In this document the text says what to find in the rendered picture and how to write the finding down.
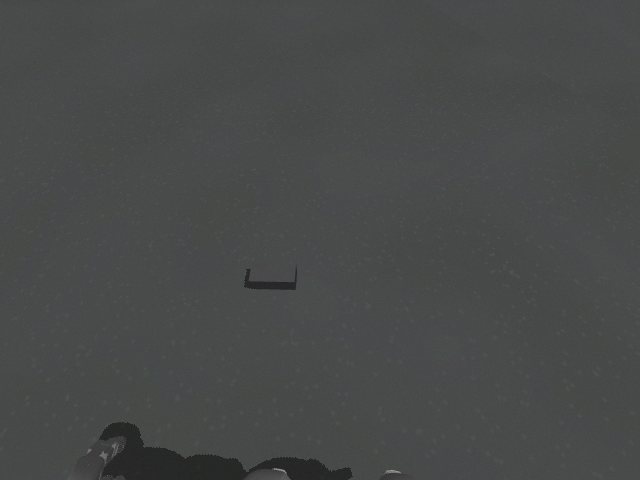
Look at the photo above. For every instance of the carton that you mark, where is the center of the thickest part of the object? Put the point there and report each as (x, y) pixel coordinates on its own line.
(273, 276)

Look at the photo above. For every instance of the left robot hand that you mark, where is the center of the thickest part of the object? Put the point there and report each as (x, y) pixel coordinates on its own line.
(91, 466)

